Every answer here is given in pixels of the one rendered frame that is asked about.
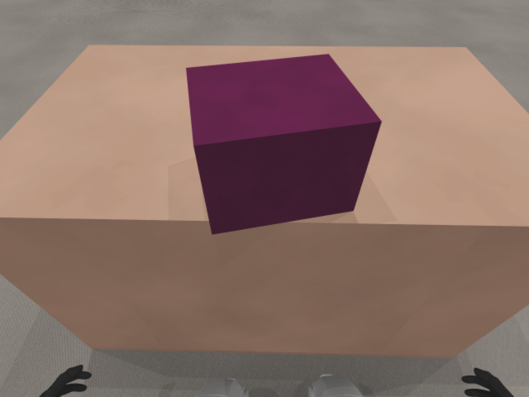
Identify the robot thigh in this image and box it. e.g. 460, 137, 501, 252
308, 375, 364, 397
194, 379, 249, 397

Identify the robot left thigh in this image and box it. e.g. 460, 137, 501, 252
194, 379, 249, 397

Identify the right robot hand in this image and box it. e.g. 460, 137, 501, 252
461, 368, 514, 397

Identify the pedestal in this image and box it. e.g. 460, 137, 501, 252
0, 45, 529, 358

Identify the carton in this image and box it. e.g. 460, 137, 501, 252
186, 54, 382, 235

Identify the robot right thigh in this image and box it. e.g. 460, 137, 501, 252
308, 375, 364, 397

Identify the left robot hand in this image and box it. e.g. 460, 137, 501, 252
40, 365, 92, 397

